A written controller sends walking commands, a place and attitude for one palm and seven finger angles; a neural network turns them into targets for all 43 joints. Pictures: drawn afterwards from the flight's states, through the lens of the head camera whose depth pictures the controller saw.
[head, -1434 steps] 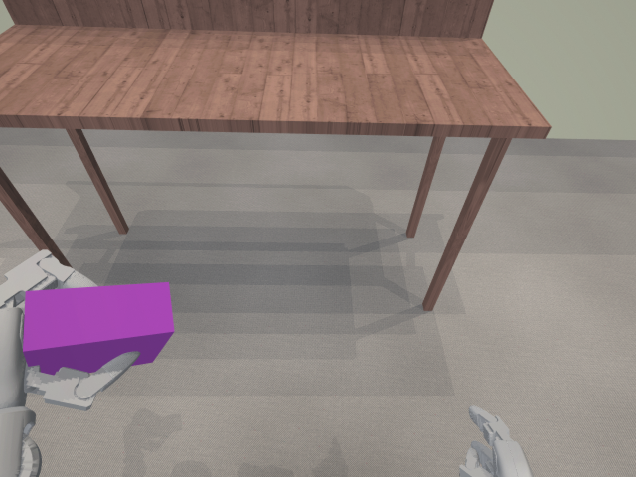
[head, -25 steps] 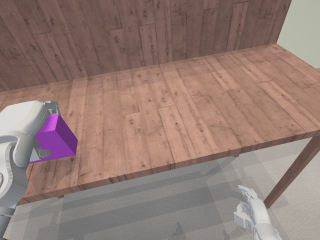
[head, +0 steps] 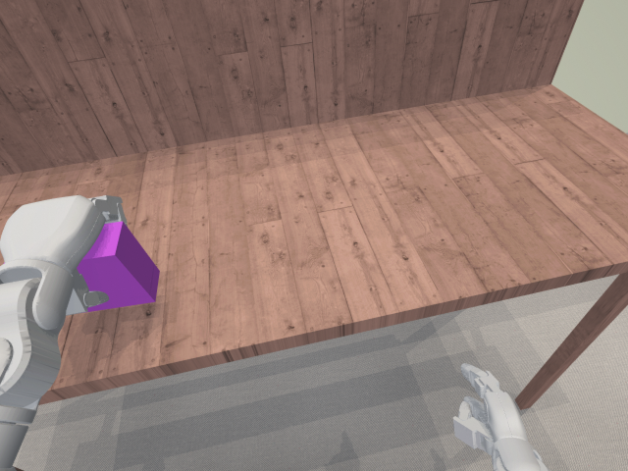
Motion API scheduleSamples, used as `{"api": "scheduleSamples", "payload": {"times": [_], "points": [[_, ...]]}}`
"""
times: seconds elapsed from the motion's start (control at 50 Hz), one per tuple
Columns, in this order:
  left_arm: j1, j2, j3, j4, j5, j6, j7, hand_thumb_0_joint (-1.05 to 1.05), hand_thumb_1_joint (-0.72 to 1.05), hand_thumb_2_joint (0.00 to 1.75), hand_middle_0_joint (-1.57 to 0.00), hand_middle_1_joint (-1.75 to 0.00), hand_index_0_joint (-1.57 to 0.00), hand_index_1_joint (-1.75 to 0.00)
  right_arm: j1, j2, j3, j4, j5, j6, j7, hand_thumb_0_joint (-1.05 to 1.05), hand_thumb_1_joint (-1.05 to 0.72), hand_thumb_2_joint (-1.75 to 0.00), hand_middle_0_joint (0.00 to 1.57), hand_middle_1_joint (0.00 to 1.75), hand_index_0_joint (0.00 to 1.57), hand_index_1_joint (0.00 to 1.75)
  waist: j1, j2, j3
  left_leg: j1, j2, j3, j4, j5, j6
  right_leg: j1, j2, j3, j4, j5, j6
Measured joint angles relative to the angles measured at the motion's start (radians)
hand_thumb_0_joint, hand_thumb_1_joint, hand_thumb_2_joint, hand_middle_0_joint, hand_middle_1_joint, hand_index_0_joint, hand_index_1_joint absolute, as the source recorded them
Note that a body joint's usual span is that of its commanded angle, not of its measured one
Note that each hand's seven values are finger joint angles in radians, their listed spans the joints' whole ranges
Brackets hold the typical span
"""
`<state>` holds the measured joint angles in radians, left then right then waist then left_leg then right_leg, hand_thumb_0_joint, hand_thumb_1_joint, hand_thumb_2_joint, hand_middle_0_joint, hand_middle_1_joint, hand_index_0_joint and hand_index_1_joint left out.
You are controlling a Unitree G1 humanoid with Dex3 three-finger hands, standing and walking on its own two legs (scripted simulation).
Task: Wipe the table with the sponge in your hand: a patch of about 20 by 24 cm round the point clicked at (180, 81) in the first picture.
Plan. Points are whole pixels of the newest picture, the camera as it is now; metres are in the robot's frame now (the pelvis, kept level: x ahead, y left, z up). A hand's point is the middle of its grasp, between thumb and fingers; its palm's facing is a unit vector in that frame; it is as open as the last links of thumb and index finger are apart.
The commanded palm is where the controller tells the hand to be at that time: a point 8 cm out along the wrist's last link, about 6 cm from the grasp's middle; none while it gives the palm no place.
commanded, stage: move the sponge above the wiping area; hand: left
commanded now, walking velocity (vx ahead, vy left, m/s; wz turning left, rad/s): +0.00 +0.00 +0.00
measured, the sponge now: (97, 278) +0.26 +0.33 +0.12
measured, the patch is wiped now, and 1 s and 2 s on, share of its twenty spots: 0.00 0.00 0.00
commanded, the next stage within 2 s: lower the sponge onto the table in 0.92 s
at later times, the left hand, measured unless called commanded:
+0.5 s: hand (84, 249) +0.26 +0.31 +0.18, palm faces +0.10 +0.00 -1.00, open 9.1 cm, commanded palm +0.22 +0.31 +0.25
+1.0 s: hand (73, 250) +0.25 +0.32 +0.18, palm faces +0.08 +0.00 -1.00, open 9.1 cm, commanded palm +0.22 +0.31 +0.25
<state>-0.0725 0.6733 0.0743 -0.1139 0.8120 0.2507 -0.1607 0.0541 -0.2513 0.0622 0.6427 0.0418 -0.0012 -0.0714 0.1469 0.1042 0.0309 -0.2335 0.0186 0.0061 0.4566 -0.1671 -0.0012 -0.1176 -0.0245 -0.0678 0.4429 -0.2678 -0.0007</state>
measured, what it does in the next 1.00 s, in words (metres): stands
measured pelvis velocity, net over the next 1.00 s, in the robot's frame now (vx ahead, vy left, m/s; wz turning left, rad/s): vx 0.00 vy -0.01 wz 0.00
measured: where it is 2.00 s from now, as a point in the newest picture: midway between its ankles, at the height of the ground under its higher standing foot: outside the picture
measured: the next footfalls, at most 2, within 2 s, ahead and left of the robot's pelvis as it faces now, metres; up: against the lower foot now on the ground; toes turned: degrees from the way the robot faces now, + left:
none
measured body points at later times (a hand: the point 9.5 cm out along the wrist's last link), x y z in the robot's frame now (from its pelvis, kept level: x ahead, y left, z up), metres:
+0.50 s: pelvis +0.00 -0.01 +0.00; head -0.01 -0.05 +0.45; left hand +0.25 +0.31 +0.23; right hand +0.26 -0.19 -0.08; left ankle +0.05 +0.12 -0.74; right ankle -0.01 -0.12 -0.74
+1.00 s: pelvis +0.00 -0.01 +0.00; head -0.01 -0.06 +0.45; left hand +0.24 +0.32 +0.24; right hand +0.24 -0.21 -0.08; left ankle +0.05 +0.12 -0.74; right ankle -0.01 -0.12 -0.74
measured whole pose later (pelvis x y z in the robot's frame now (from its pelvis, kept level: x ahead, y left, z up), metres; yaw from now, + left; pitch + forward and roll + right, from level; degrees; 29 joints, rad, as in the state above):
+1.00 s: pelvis +0.00 -0.01 +0.00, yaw +0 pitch -4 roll +0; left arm -0.08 0.72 0.11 -0.11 0.79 0.29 -0.20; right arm 0.06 -0.27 0.06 0.64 0.05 -0.01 -0.08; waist 0.14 0.12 0.02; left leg -0.23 0.03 0.00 0.47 -0.17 -0.02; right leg -0.12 -0.01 -0.07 0.47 -0.28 -0.02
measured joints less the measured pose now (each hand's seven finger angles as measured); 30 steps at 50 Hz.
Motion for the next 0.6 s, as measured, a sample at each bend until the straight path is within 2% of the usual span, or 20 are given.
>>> {"api": "scheduleSamples", "payload": {"times": [0.08, 0.2, 0.32, 0.4, 0.5, 0.6], "points": [[0.022, 0.002, 0.010, -0.035, -0.007, 0.027, 0.013, 0.00, -0.42, 1.06, -0.81, -1.40, -0.83, -1.40, -0.008, 0.003, 0.003, 0.002, 0.002, 0.009, 0.007, 0.01, -0.91, -0.90, 0.20, 0.30, 0.20, 0.30, 0.003, 0.003, -0.006, 0.002, 0.000, 0.003, -0.002, 0.000, 0.000, -0.001, -0.001, 0.004, 0.001, -0.001, 0.001], [-0.013, -0.007, -0.021, -0.012, 0.006, 0.080, -0.008, 0.00, -0.42, 1.06, -0.81, -1.40, -0.83, -1.40, -0.017, -0.002, 0.008, 0.004, 0.008, 0.012, 0.003, 0.01, -0.91, -0.90, 0.20, 0.30, 0.20, 0.30, 0.011, 0.009, -0.011, -0.001, -0.004, -0.007, -0.006, 0.006, -0.001, -0.002, -0.003, -0.007, 0.005, -0.003, 0.000], [-0.038, -0.013, -0.061, -0.006, 0.017, 0.059, -0.031, 0.00, -0.42, 1.06, -0.81, -1.40, -0.83, -1.40, -0.028, 0.001, 0.013, 0.001, 0.006, 0.001, -0.005, 0.01, -0.91, -0.90, 0.20, 0.30, 0.20, 0.30, 0.012, 0.009, -0.009, 0.002, -0.002, -0.015, -0.008, 0.010, -0.006, 0.001, 0.000, -0.014, 0.007, -0.004, -0.005], [-0.042, 0.004, -0.048, -0.005, 0.012, 0.043, -0.023, 0.00, -0.42, 1.06, -0.81, -1.40, -0.83, -1.40, -0.032, 0.006, 0.017, -0.001, 0.003, 0.001, -0.004, 0.01, -0.91, -0.90, 0.20, 0.30, 0.20, 0.30, 0.008, 0.006, -0.009, 0.006, 0.006, -0.012, -0.009, 0.009, -0.012, 0.002, 0.007, -0.010, 0.007, -0.004, -0.011], [-0.044, 0.016, -0.013, 0.005, 0.006, 0.067, -0.025, 0.00, -0.42, 1.06, -0.81, -1.40, -0.83, -1.40, -0.025, -0.002, 0.013, -0.003, 0.006, 0.008, 0.003, 0.01, -0.91, -0.90, 0.20, 0.30, 0.20, 0.30, 0.003, 0.009, -0.013, 0.005, 0.012, -0.012, -0.008, 0.007, -0.018, -0.001, 0.014, -0.009, 0.010, -0.006, -0.016], [0.012, 0.029, 0.014, -0.024, -0.005, 0.074, -0.051, 0.00, -0.42, 1.06, -0.81, -1.40, -0.83, -1.40, -0.008, -0.018, 0.006, -0.010, 0.007, 0.013, 0.004, 0.01, -0.91, -0.90, 0.20, 0.30, 0.20, 0.30, -0.004, 0.015, -0.020, -0.001, 0.015, -0.010, 0.004, -0.001, -0.019, -0.008, 0.016, -0.007, 0.023, -0.014, -0.017]]}}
